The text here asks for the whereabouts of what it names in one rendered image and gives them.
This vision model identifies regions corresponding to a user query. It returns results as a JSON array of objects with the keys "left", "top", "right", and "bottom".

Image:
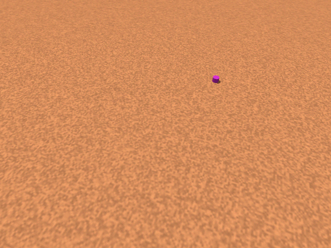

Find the tin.
[{"left": 212, "top": 75, "right": 219, "bottom": 83}]

